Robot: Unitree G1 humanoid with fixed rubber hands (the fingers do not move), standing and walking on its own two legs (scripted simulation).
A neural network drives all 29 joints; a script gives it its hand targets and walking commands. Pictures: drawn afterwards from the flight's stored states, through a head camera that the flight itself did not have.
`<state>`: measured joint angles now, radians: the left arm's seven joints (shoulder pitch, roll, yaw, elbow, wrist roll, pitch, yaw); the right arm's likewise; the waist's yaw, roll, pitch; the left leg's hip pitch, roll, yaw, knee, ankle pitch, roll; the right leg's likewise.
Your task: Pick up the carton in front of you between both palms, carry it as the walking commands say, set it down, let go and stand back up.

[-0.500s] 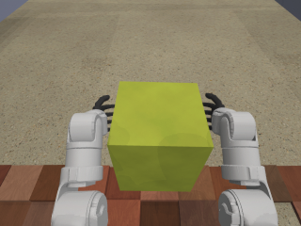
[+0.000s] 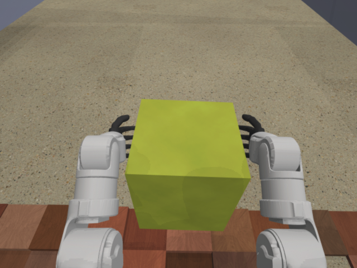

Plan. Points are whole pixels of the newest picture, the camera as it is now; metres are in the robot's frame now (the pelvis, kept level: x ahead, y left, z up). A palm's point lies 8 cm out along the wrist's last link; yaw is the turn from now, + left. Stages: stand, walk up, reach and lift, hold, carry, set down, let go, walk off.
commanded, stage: carry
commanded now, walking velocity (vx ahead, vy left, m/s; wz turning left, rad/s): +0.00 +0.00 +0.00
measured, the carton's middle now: (184, 168) +0.35 +0.00 +0.04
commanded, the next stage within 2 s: none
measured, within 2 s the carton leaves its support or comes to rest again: neither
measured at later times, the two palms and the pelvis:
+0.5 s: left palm (106, 153) +0.32 +0.16 +0.13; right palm (256, 154) +0.32 -0.14 +0.13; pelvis -0.02 +0.02 +0.00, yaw -1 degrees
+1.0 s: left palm (120, 119) +0.46 +0.17 +0.09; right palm (239, 126) +0.43 -0.13 +0.09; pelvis +0.11 +0.03 -0.01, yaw +0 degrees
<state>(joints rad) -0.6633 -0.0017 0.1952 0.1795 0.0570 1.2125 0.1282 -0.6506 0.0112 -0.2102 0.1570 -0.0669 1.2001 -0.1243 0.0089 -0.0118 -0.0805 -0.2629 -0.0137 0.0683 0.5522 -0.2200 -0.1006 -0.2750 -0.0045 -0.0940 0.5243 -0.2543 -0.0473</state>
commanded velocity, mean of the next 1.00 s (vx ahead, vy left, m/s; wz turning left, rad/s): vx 0.30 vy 0.00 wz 0.00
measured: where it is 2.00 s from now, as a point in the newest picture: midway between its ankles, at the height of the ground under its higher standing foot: (170, 205)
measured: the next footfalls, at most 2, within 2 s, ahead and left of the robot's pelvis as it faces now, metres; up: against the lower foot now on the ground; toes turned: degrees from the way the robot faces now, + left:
right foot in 1.08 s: +0.35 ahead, -0.06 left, +0.01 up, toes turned -3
left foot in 1.56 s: +0.48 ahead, +0.13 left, -0.03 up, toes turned +6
